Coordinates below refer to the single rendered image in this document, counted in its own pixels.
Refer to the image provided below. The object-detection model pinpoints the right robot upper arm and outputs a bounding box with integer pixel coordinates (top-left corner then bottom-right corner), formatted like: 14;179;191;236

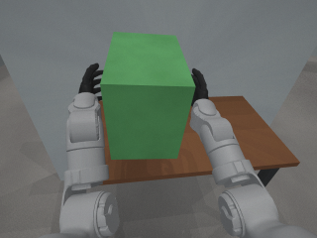
218;183;317;238

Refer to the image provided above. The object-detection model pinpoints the table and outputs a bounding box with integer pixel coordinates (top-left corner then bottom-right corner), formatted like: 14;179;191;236
98;95;300;187

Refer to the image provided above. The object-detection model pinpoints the robot left hand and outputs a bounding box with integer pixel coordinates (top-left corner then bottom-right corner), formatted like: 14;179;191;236
78;62;104;101

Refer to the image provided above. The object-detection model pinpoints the robot left forearm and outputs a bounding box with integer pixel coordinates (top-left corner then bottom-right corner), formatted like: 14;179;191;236
59;92;109;230

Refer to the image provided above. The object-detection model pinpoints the robot right forearm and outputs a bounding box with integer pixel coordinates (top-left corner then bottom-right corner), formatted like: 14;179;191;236
189;98;279;218

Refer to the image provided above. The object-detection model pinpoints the left robot upper arm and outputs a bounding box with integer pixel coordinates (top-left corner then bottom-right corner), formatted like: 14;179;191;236
39;190;120;238

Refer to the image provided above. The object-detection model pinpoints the carton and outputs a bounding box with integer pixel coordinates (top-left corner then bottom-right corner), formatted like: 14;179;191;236
100;32;196;160

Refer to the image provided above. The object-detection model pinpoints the robot right hand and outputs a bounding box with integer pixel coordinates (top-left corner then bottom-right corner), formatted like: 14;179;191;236
191;68;209;107

